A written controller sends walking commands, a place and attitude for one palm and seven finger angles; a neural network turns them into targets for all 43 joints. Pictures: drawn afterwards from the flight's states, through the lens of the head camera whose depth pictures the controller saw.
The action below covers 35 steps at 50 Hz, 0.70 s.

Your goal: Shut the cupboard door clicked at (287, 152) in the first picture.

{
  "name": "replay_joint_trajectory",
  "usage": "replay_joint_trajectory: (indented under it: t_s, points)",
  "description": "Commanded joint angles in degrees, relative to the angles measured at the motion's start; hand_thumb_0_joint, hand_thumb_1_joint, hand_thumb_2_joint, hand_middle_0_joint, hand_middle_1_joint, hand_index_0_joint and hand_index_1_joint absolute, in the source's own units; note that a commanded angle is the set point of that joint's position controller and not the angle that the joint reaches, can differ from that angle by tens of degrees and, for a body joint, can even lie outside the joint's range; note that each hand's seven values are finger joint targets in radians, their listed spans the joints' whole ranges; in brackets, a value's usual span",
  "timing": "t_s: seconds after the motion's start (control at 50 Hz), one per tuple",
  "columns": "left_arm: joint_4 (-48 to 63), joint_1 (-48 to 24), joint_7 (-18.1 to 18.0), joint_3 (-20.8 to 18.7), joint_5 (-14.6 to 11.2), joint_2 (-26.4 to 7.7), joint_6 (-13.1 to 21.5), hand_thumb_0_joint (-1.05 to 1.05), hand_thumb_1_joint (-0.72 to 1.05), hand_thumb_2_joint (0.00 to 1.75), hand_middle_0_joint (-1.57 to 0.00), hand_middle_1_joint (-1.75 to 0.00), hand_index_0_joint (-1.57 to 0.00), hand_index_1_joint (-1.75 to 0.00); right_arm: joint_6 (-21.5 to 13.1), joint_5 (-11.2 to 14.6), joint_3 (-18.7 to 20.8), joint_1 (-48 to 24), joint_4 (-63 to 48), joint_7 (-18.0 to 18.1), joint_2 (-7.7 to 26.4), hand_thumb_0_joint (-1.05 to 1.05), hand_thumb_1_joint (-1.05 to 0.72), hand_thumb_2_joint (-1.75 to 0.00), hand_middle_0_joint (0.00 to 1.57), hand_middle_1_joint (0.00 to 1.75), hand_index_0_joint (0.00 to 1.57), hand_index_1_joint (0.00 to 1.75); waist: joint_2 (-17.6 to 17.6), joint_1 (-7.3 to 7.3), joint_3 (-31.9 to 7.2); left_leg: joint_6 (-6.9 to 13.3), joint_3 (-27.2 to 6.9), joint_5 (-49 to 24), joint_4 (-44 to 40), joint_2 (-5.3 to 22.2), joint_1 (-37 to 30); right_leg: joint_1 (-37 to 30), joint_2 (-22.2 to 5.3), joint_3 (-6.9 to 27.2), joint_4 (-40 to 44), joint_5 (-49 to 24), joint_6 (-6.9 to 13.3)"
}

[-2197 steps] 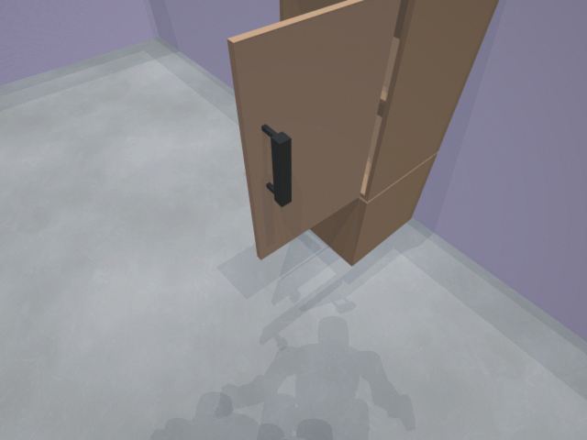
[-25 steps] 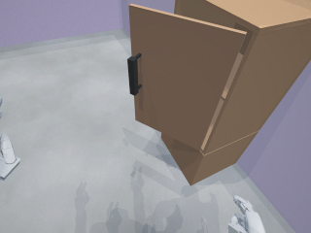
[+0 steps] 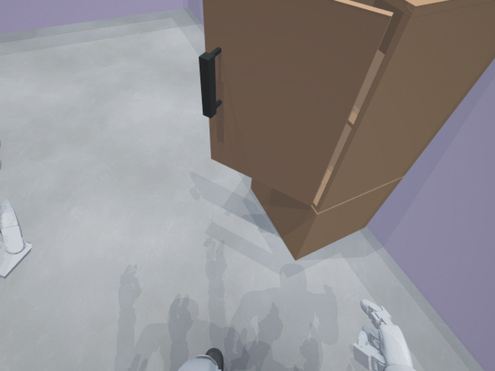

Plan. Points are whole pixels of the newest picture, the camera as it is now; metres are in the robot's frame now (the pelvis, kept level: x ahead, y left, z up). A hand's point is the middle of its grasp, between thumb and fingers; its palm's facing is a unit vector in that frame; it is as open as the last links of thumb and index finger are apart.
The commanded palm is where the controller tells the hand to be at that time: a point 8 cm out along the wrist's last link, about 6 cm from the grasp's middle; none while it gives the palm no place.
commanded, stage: step back with the hand held close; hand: left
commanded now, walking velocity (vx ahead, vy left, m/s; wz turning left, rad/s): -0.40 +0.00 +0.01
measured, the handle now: (213, 83) +0.76 +0.15 +0.01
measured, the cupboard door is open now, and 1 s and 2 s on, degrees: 34 34 34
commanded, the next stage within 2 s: stop stepping back and stand still in 0.24 s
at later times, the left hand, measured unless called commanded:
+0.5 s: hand out of the picture +0.10 +0.29 +0.17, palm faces +0.37 -0.81 -0.45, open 7.4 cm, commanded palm +0.04 +0.33 +0.19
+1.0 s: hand out of the picture +0.02 +0.40 +0.19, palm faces +0.56 -0.75 -0.35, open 7.4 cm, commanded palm -0.04 +0.43 +0.19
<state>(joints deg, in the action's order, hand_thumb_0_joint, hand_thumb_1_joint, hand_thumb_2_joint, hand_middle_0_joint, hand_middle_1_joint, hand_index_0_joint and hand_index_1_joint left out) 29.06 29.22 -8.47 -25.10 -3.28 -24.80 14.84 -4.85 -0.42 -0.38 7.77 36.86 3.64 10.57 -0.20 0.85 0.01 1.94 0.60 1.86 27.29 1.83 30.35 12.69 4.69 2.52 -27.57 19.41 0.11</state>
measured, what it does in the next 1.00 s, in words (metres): walks backwards: right foot, then left foot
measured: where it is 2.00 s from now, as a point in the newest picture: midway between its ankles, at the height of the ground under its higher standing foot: outside the picture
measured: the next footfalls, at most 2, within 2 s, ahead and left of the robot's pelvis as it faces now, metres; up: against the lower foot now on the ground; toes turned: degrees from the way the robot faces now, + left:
right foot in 0.50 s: -0.14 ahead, -0.06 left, +0.00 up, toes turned +1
left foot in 0.96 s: -0.07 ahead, +0.24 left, +0.00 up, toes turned +3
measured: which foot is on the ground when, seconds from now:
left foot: down 0.00-0.78, up 0.80-0.94, down 0.96-1.00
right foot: down 0.00-0.28, up 0.30-0.48, down 0.50-0.98, up 1.00-1.00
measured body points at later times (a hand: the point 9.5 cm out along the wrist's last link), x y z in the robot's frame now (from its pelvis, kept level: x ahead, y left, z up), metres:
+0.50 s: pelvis -0.10 +0.03 +0.00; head -0.08 +0.07 +0.45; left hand +0.07 +0.33 +0.19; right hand +0.08 -0.19 -0.06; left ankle +0.07 +0.10 -0.72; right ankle -0.18 -0.08 -0.73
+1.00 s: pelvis -0.15 +0.12 -0.01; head -0.18 +0.15 +0.44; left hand -0.02 +0.44 +0.21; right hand -0.02 -0.12 -0.09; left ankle -0.10 +0.23 -0.73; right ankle -0.17 -0.03 -0.73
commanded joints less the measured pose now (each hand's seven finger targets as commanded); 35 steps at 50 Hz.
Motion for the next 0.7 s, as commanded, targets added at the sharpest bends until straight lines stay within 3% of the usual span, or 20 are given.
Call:
replay_joint_trajectory:
  t_s: [0.0, 0.08, 0.12, 0.14, 0.18, 0.22, 0.26, 0.28, 0.34, 0.4, 0.44, 0.46, 0.48, 0.52, 0.54, 0.58, 0.62, 0.64, 0.66, 0.68]
  points:
    - [15.23, 1.95, -0.70, -8.67, -1.32, -13.73, 2.48, 0.00, 0.90, 0.90, -0.20, -0.30, -0.20, -0.30, -1.09, 1.51, 3.89, -2.47, -9.95, 1.20, 8.12, 0.00, -0.90, -0.90, 0.20, 0.30, 0.20, 0.30, 0.39, -1.09, -22.04, 0.38, -1.74, -14.44, 1.44, 4.73, -26.81, 2.34, -5.87, 0.33, 1.53, -30.08, -4.87]
    - [11.50, 4.45, -0.74, -9.99, -1.80, -14.79, 2.07, 0.00, 0.90, 0.90, -0.20, -0.30, -0.20, -0.30, 0.34, 1.23, 2.99, -4.28, -11.36, 1.53, 7.39, 0.00, -0.90, -0.90, 0.20, 0.30, 0.20, 0.30, 1.00, -1.84, -8.98, -2.45, -0.44, 11.42, 5.52, -0.03, -19.01, 13.97, -11.84, 5.31, 10.69, -8.42, 0.20]
    - [9.27, 3.28, -1.29, -9.15, -1.15, -14.85, 2.15, 0.00, 0.90, 0.90, -0.20, -0.30, -0.20, -0.30, 0.58, 0.63, 2.98, -3.49, -10.34, 1.86, 7.43, 0.00, -0.90, -0.90, 0.20, 0.30, 0.20, 0.30, 2.58, -2.20, -3.15, -3.91, -1.00, 14.64, 15.70, -2.20, -20.41, 24.78, -16.60, 9.04, 15.97, 2.54, 5.34]
    - [9.01, 1.51, -1.46, -9.01, -0.82, -14.78, 2.01, 0.00, 0.90, 0.90, -0.20, -0.30, -0.20, -0.30, 0.69, 0.01, 3.07, -3.04, -9.74, 2.02, 7.77, 0.00, -0.90, -0.90, 0.20, 0.30, 0.20, 0.30, 1.81, -2.61, -1.32, -3.82, -1.90, 13.93, 16.86, -2.17, -19.58, 26.06, -17.45, 9.35, 15.56, -1.32, 6.61]
    - [6.87, -1.29, -1.42, -6.05, -0.36, -12.61, 1.47, 0.00, 0.90, 0.90, -0.20, -0.30, -0.20, -0.30, 1.17, 0.02, 2.27, -2.06, -9.85, 2.32, 7.49, 0.00, -0.90, -0.90, 0.20, 0.30, 0.20, 0.30, 2.79, -3.06, 2.31, -3.15, -4.28, 10.91, 10.14, -0.57, -15.89, 22.33, -14.52, 5.71, 11.34, -7.50, 5.05]
    - [6.12, -5.96, -1.09, -4.54, -0.26, -12.18, 1.95, 0.00, 0.90, 0.90, -0.20, -0.30, -0.20, -0.30, 0.69, 0.49, 2.36, -2.43, -10.28, 2.83, 9.53, 0.00, -0.90, -0.90, 0.20, 0.30, 0.20, 0.30, -3.65, -2.48, 4.45, -1.24, -8.63, 3.41, -3.41, 3.35, -13.14, 16.65, -5.43, 0.94, 6.87, -6.00, 0.78]
    - [5.87, -5.81, -0.58, -6.03, -0.25, -12.38, 3.68, 0.00, 0.90, 0.90, -0.20, -0.30, -0.20, -0.30, -0.80, 0.77, 3.22, -3.15, -10.81, 2.90, 11.51, 0.00, -0.90, -0.90, 0.20, 0.30, 0.20, 0.30, -13.97, -1.26, -0.59, 2.07, -20.65, 28.49, -22.26, 12.07, -2.40, -1.03, 2.18, -1.72, -6.61, 1.62, -0.66]
    - [6.89, -6.41, -0.14, -5.46, 0.04, -10.76, 3.44, 0.00, 0.90, 0.90, -0.20, -0.30, -0.20, -0.30, -1.02, -0.18, 3.54, -3.23, -10.77, 2.77, 11.80, 0.00, -0.90, -0.90, 0.20, 0.30, 0.20, 0.30, -17.06, -0.94, -3.26, 3.16, -25.16, 40.34, -27.22, 15.54, 5.22, -8.21, 2.91, -0.75, -14.48, 2.92, -0.43]
    - [13.19, -3.86, 0.88, -5.79, -0.06, -11.31, 2.78, 0.00, 0.90, 0.90, -0.20, -0.30, -0.20, -0.30, -1.75, -0.09, 3.98, -3.62, -11.65, 1.39, 9.99, 0.00, -0.90, -0.90, 0.20, 0.30, 0.20, 0.30, -13.04, 0.62, -11.25, 2.05, -17.40, 34.50, -23.21, 12.59, 0.18, -9.40, 3.28, -2.34, -15.18, 8.06, 0.97]
    - [18.28, 4.46, 0.58, -5.76, -1.82, -11.13, 0.94, 0.00, 0.90, 0.90, -0.20, -0.30, -0.20, -0.30, -2.67, -0.04, 3.31, -1.07, -11.59, 0.12, 8.36, 0.00, -0.90, -0.90, 0.20, 0.30, 0.20, 0.30, -13.66, 0.13, -14.94, -4.33, -8.00, 26.79, -18.24, 5.62, -11.87, -6.76, 3.06, -6.69, 2.93, 8.82, 2.02]
    - [20.17, 7.12, -0.18, -9.68, -1.58, -14.71, 0.00, 0.00, 0.90, 0.90, -0.20, -0.30, -0.20, -0.30, -2.01, -0.54, 3.26, 1.76, -10.08, -0.11, 8.08, 0.00, -0.90, -0.90, 0.20, 0.30, 0.20, 0.30, -6.37, -0.94, -15.64, -5.01, -0.26, 17.78, -3.50, -0.40, -18.96, -0.34, -4.61, -1.13, 12.59, 4.21, 4.14]
    - [20.76, 4.72, -0.67, -9.18, -1.85, -14.37, -0.10, 0.00, 0.90, 0.90, -0.20, -0.30, -0.20, -0.30, -1.59, -0.81, 3.01, 2.33, -9.25, 0.13, 7.56, 0.00, -0.90, -0.90, 0.20, 0.30, 0.20, 0.30, -0.96, -1.92, -13.68, -4.40, 0.38, 12.32, 6.93, -1.49, -25.60, 10.12, -11.35, 3.43, 16.58, 3.67, 6.51]
    - [19.83, 1.33, -1.71, -11.05, -2.00, -15.97, -0.48, 0.00, 0.90, 0.90, -0.20, -0.30, -0.20, -0.30, -1.47, -1.51, 2.59, 2.08, -8.21, 0.47, 7.97, 0.00, -0.90, -0.90, 0.20, 0.30, 0.20, 0.30, -0.88, -2.23, -12.35, -4.04, -0.75, 9.61, 11.73, -0.24, -27.42, 15.34, -16.24, 5.94, 16.83, 3.31, 8.86]
    - [10.63, -1.16, -1.91, -5.73, -1.77, -9.92, -3.61, 0.00, 0.90, 0.90, -0.20, -0.30, -0.20, -0.30, -1.27, 0.11, 3.45, 2.15, -7.31, 1.66, 7.86, 0.00, -0.90, -0.90, 0.20, 0.30, 0.20, 0.30, 6.80, -2.61, -7.59, -4.36, -3.88, 15.03, 17.10, -1.02, -26.96, 22.57, -14.68, 5.29, 14.28, 19.67, 9.07]
    - [10.49, -2.99, -2.04, -6.38, -1.73, -10.90, -4.76, 0.00, 0.90, 0.90, -0.20, -0.30, -0.20, -0.30, -0.93, 0.18, 3.65, 1.18, -7.30, 2.16, 8.64, 0.00, -0.90, -0.90, 0.20, 0.30, 0.20, 0.30, 7.19, -2.80, -5.47, -4.23, -4.12, 15.12, 20.13, -0.80, -27.22, 26.09, -14.91, 5.38, 14.06, 22.86, 9.68]
    - [8.65, -9.14, -2.27, -4.14, -0.64, -10.38, -5.59, 0.00, 0.90, 0.90, -0.20, -0.30, -0.20, -0.30, -0.23, 0.27, 2.31, 0.34, -6.70, 2.84, 8.57, 0.00, -0.90, -0.90, 0.20, 0.30, 0.20, 0.30, 2.28, -4.16, 3.38, -3.47, -5.48, 17.16, 18.97, 0.57, -23.25, 29.91, -14.53, 3.30, 10.59, 22.42, 8.72]
    - [8.95, -14.97, -2.20, -4.24, 0.12, -11.56, -4.97, 0.00, 0.90, 0.90, -0.20, -0.30, -0.20, -0.30, -0.67, 0.18, 1.59, 0.11, -6.73, 3.16, 8.98, 0.00, -0.90, -0.90, 0.20, 0.30, 0.20, 0.30, -4.66, -3.84, 6.07, -2.73, -9.38, 25.58, 8.13, 1.82, -19.55, 29.05, -9.61, -0.76, 2.24, 22.64, 5.91]
    - [11.34, -16.93, -1.77, -4.71, 0.04, -12.36, -4.74, 0.00, 0.90, 0.90, -0.20, -0.30, -0.20, -0.30, -1.38, 0.04, 1.53, -0.69, -7.25, 3.20, 9.19, 0.00, -0.90, -0.90, 0.20, 0.30, 0.20, 0.30, -10.76, -3.53, 5.38, -4.17, -14.97, 35.71, -4.37, 3.67, -15.24, 23.67, -5.22, -4.33, -4.43, 21.92, 4.29]
    - [12.51, -15.88, -1.67, -4.63, -0.17, -11.32, -4.39, 0.00, 0.90, 0.90, -0.20, -0.30, -0.20, -0.30, -2.29, -0.33, 1.13, -0.98, -8.10, 2.91, 9.06, 0.00, -0.90, -0.90, 0.20, 0.30, 0.20, 0.30, -19.60, -2.42, 3.31, -7.89, -23.25, 47.91, -22.06, 6.33, -7.79, 12.01, 2.76, -7.65, -13.98, 19.42, 2.37]
    - [13.47, -14.58, -1.41, -5.83, -0.64, -12.28, -4.37, 0.00, 0.90, 0.90, -0.20, -0.30, -0.20, -0.30, -3.27, -0.32, 1.16, -1.41, -8.71, 2.35, 8.65, 0.00, -0.90, -0.90, 0.20, 0.30, 0.20, 0.30, -24.03, -0.76, 0.20, -11.73, -25.47, 52.14, -30.75, 9.00, -2.12, 1.94, 5.78, -8.41, -22.05, 16.76, 1.95]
